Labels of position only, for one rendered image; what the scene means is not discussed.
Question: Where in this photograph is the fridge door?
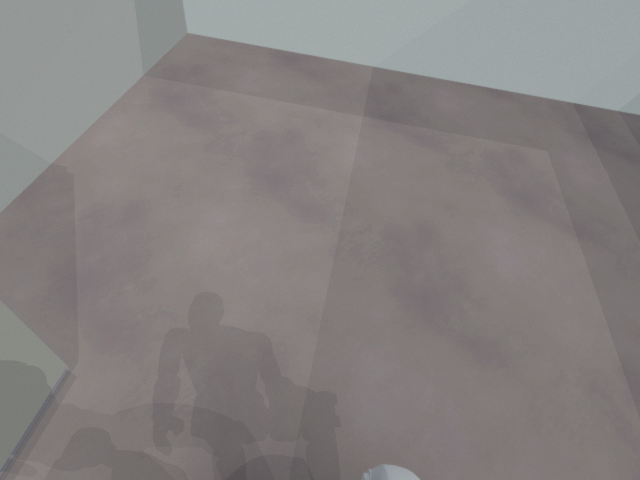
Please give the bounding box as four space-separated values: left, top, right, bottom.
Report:
0 301 67 471

